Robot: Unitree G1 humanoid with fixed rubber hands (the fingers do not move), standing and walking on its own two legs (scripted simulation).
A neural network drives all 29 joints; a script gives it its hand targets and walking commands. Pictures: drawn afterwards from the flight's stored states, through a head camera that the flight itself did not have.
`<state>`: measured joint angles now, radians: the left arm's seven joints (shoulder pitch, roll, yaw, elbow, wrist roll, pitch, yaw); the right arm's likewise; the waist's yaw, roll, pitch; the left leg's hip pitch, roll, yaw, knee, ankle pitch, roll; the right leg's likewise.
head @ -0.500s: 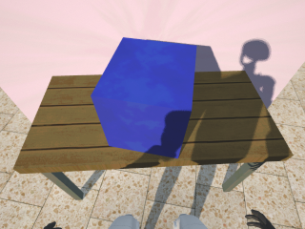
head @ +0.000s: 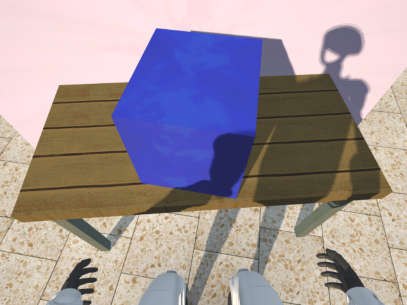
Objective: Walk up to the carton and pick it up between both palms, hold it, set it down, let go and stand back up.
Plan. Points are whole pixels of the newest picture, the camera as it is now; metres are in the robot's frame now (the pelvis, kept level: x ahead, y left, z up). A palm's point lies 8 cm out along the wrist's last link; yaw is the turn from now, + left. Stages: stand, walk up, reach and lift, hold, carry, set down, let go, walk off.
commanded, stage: reach and lift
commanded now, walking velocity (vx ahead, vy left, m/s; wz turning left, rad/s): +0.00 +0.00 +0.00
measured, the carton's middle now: (197, 116) +0.54 +0.01 -0.01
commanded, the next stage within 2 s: none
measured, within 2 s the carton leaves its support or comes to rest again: neither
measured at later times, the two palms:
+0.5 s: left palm (64, 289) +0.16 +0.28 -0.08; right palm (334, 300) +0.12 -0.24 -0.08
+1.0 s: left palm (69, 278) +0.17 +0.26 -0.04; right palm (340, 296) +0.12 -0.23 -0.03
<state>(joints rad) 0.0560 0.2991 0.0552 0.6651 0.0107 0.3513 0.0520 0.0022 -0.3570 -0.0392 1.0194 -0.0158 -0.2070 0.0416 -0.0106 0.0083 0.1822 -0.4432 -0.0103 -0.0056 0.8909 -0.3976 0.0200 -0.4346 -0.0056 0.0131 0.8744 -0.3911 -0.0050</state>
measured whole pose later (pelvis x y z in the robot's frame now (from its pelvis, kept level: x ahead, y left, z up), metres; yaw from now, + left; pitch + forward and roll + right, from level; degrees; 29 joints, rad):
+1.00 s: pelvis -0.05 -0.01 +0.00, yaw +0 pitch -11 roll +0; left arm -0.01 0.41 -0.02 0.68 -0.21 -0.08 -0.12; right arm 0.17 -0.12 -0.03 0.58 0.00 -0.20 -0.13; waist -0.01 -0.06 0.14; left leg -0.33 -0.02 0.00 0.88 -0.35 0.03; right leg -0.35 0.00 0.01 0.85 -0.32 0.01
